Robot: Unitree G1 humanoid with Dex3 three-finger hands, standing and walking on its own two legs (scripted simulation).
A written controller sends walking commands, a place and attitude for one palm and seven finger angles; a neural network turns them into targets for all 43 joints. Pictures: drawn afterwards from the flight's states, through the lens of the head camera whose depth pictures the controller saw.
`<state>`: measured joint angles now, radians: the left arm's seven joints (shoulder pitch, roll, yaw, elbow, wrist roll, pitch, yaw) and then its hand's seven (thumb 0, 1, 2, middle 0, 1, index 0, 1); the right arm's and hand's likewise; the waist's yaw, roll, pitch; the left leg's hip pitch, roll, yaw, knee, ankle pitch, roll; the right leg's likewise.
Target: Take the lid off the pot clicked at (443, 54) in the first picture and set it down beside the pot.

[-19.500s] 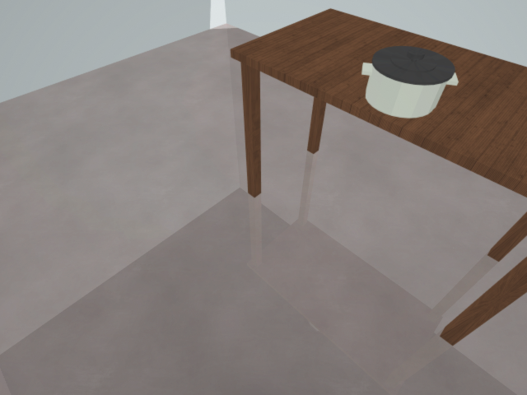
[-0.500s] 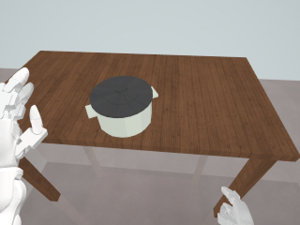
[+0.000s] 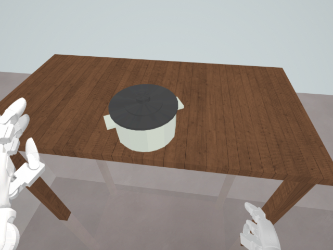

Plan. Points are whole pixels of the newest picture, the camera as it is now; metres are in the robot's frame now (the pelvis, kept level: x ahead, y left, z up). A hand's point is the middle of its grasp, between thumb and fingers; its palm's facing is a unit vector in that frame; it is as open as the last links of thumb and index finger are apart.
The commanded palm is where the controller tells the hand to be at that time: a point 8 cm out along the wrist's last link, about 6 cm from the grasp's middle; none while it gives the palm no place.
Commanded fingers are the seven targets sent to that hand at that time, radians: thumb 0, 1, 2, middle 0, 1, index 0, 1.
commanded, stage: come to a stop and stand still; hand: left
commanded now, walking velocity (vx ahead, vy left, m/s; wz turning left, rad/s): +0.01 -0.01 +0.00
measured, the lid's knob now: (142, 97) +0.48 +0.14 +0.12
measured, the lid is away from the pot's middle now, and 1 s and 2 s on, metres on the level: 0.00 0.00 0.00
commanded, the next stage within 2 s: look again from close up in 0.92 s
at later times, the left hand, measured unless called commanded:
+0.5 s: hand out of the picture +0.03 +0.23 -0.20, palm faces -0.08 -0.97 -0.21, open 7.1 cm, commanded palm none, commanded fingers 0.00 0.90 0.90 -0.20 -0.30 -0.20 -0.30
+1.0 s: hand out of the picture +0.02 +0.19 -0.19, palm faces -0.05 -0.99 -0.16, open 7.4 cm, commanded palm none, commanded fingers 0.00 0.90 0.90 -0.20 -0.30 -0.20 -0.30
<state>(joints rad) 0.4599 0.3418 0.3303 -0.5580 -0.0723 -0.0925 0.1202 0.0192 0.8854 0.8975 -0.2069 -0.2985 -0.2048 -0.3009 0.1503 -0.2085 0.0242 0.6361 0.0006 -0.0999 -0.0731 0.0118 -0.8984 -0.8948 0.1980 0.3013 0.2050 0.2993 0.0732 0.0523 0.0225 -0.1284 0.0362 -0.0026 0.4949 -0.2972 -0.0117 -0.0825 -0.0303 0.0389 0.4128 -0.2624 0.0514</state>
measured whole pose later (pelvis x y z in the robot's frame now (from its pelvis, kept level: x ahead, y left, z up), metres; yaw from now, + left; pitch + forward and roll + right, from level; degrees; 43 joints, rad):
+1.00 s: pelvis +0.00 +0.03 -0.01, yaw -3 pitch +0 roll +0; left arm 0.25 0.18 -0.02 1.05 0.01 0.03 0.03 0.01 0.91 0.90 -0.20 -0.30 -0.20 -0.30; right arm 0.18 -0.16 -0.02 1.00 -0.01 -0.01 -0.02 0.01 -0.91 -0.89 0.20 0.30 0.20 0.30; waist 0.02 -0.05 0.09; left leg -0.23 0.01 0.09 0.58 -0.35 0.03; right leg -0.23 -0.07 0.10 0.54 -0.31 0.09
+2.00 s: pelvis +0.01 +0.03 +0.00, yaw +0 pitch -1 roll +0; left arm 0.41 0.20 -0.02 0.30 0.00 0.10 0.15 0.02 0.92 0.90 -0.28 -0.38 -0.28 -0.39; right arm 0.30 -0.19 -0.01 0.92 0.05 -0.24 -0.02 0.01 -0.92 -0.89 0.20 0.30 0.20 0.30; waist 0.02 0.02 -0.02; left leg -0.19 -0.01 0.04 0.50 -0.30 0.03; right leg -0.16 -0.10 -0.01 0.47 -0.28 0.02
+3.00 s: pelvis +0.02 -0.01 +0.00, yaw +0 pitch -1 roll +0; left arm 0.70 0.27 0.18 -0.39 0.01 -0.07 0.07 0.02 0.89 0.90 -1.29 -1.49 -1.29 -1.50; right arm 0.15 -0.19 -0.02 0.61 0.00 -0.21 -0.08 0.01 -0.90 -0.90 0.20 0.30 0.20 0.30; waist 0.08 0.05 0.01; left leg -0.16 0.03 0.03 0.48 -0.31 -0.02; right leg -0.14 -0.06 -0.03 0.46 -0.30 0.05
